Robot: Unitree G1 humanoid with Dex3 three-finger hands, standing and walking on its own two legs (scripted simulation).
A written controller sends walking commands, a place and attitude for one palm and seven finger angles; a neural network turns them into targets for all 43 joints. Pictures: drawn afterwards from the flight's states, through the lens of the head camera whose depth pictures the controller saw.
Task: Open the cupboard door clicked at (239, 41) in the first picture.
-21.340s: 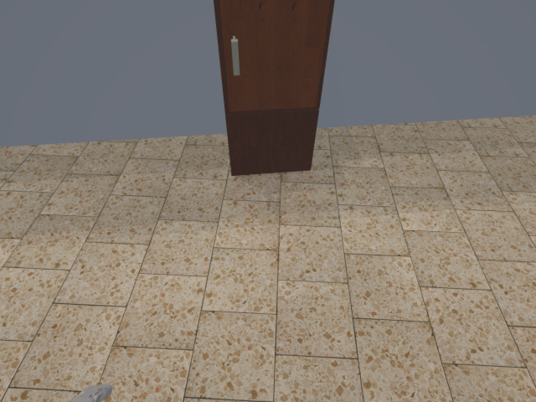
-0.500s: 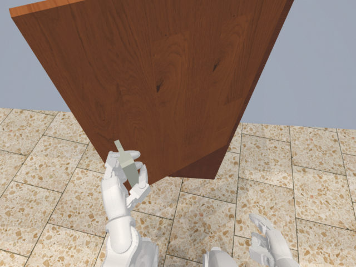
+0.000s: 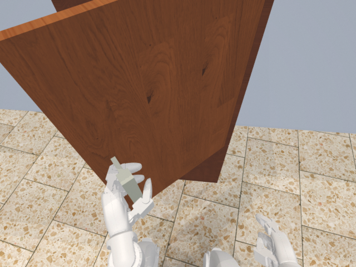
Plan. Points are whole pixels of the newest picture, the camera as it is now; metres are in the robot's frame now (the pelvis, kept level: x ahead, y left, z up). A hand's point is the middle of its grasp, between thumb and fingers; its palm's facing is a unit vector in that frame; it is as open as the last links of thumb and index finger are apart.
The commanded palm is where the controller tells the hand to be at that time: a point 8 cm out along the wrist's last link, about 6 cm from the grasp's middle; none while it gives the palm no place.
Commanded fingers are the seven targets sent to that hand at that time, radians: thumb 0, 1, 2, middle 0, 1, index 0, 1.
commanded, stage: open thumb and fingers to let go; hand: left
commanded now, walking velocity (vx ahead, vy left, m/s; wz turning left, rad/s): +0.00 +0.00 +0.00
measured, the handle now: (127, 181) +0.30 +0.13 +0.03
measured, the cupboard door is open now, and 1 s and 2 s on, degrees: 43 44 44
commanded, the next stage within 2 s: slide the hand sideways off the handle in 0.60 s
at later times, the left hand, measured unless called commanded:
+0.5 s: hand (144, 198) +0.26 +0.08 +0.03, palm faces +0.28 -0.96 +0.00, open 14.3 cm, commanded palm +0.21 +0.14 +0.03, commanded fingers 0.00 -0.50 0.30 -0.17 -0.45 -0.17 -0.45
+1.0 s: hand (134, 216) +0.22 +0.10 +0.04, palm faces -0.19 -0.98 +0.07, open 16.0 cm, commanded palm +0.20 +0.15 +0.03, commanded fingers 0.00 -0.50 0.30 -0.15 -0.30 -0.15 -0.30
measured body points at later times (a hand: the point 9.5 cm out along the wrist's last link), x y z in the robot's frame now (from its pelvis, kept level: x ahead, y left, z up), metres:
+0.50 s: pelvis -0.01 +0.02 +0.00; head +0.06 +0.00 +0.45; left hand +0.24 +0.13 +0.03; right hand +0.17 -0.21 -0.10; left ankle +0.03 +0.16 -0.63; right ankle -0.01 -0.06 -0.63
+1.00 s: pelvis -0.02 +0.06 -0.01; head +0.06 +0.05 +0.44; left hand +0.23 +0.15 +0.04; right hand +0.16 -0.18 -0.09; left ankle +0.03 +0.17 -0.63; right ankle -0.01 -0.06 -0.63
